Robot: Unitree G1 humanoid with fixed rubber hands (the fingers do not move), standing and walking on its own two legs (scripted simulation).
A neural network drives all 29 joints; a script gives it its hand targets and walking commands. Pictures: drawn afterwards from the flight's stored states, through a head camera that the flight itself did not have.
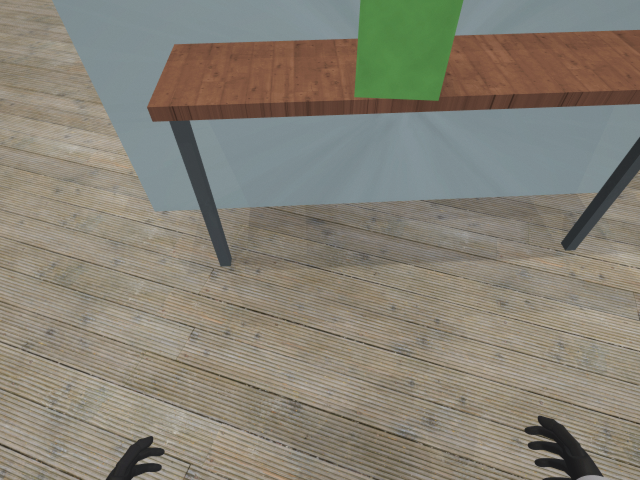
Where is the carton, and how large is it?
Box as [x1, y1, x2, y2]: [354, 0, 462, 100]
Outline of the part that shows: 360,0 354,96 438,100 462,0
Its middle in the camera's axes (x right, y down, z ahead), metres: +0.20 -0.50 +0.93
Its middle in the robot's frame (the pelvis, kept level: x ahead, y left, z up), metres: +1.05 -0.15 +0.08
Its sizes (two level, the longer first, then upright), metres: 0.210 0.200 0.250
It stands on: a table, 0.72 m high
